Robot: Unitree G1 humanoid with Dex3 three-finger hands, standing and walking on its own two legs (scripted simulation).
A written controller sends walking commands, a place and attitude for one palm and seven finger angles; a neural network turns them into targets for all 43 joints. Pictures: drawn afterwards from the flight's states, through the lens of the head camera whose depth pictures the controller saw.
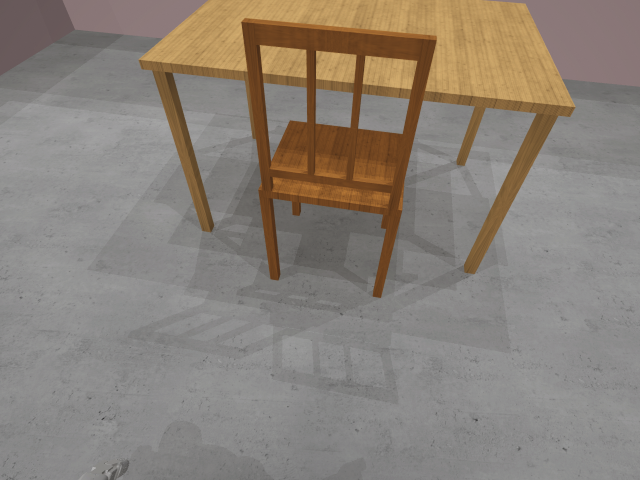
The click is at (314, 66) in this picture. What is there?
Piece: chair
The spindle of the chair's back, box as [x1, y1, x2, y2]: [306, 50, 315, 174]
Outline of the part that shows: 306,50 307,157 308,174 313,174 315,133 315,51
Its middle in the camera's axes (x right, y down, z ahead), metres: -0.03 -0.30 +0.97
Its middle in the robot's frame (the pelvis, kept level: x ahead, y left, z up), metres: +0.92 +0.07 -0.05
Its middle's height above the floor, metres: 0.72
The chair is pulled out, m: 0.00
